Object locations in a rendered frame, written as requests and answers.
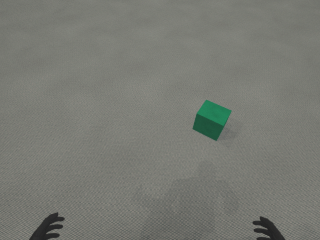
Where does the robot left hand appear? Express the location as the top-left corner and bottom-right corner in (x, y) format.
(29, 212), (65, 240)

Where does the robot right hand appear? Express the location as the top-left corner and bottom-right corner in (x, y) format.
(252, 216), (285, 240)

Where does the carton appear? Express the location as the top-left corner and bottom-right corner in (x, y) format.
(192, 100), (232, 141)

